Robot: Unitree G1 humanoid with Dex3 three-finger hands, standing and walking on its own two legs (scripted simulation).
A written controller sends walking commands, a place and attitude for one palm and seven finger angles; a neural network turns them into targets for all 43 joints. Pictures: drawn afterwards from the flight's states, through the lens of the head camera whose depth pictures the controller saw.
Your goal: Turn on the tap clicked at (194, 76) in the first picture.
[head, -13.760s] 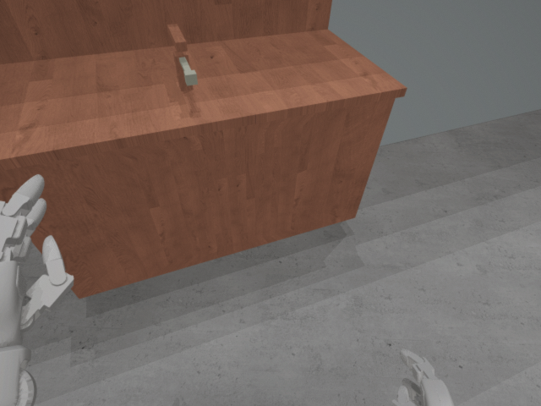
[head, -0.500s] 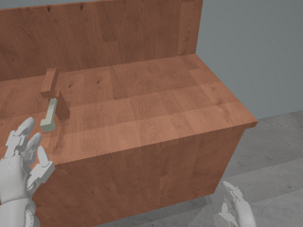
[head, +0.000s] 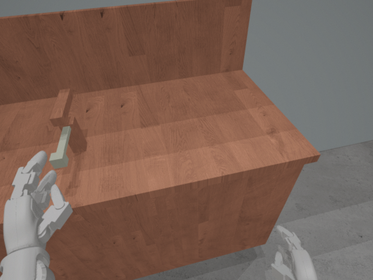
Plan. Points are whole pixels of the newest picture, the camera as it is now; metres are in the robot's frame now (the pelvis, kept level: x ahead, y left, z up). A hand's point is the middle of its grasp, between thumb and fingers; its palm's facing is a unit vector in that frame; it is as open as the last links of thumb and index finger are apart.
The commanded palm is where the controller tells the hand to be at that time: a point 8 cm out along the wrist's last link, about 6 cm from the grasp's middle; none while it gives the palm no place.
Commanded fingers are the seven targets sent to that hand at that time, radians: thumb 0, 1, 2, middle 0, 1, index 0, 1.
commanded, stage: turn the palm inward beside the body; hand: left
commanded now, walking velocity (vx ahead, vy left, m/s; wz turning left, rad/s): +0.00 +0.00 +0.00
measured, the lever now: (59, 159) +0.32 +0.34 +0.10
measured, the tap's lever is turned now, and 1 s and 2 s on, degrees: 0 0 0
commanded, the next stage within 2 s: reach beside the lever's end, fingers flat in 0.24 s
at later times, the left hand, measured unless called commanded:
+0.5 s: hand (67, 210) +0.18 +0.23 +0.15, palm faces +0.54 -0.84 -0.11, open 7.4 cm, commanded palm +0.13 +0.28 +0.15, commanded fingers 0.00 0.90 0.90 -0.20 -0.30 -0.20 -0.30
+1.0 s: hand (52, 199) +0.21 +0.28 +0.13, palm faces +0.56 -0.82 -0.11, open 7.4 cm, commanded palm +0.16 +0.32 +0.13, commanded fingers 0.00 0.90 0.90 -0.19 -0.27 -0.19 -0.27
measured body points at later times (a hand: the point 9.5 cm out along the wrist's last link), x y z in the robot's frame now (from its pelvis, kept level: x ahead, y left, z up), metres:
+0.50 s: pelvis -0.01 -0.01 +0.00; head -0.04 -0.04 +0.45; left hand +0.15 +0.27 +0.15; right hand +0.19 -0.23 -0.07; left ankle +0.02 +0.13 -0.72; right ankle -0.02 -0.08 -0.72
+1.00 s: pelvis -0.01 +0.00 +0.00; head -0.02 -0.02 +0.45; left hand +0.17 +0.32 +0.14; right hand +0.18 -0.23 -0.08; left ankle +0.02 +0.13 -0.72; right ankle -0.02 -0.08 -0.72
